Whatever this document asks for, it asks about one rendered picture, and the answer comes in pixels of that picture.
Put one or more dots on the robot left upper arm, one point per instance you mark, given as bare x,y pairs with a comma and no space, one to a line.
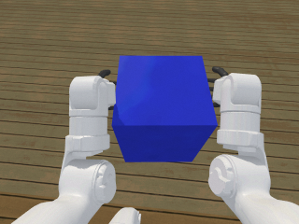
85,185

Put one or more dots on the left robot thigh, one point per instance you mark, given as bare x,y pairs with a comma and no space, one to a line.
126,215

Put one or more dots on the carton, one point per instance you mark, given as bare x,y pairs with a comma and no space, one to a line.
164,110

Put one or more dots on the robot right upper arm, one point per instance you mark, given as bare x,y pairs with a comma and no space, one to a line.
243,182

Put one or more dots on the left robot hand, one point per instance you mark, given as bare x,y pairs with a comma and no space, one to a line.
103,74

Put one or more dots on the left robot forearm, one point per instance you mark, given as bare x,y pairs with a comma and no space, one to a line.
89,100

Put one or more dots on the right robot forearm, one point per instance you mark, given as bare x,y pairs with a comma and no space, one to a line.
240,100

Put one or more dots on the right robot hand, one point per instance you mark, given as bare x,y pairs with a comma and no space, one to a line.
222,73

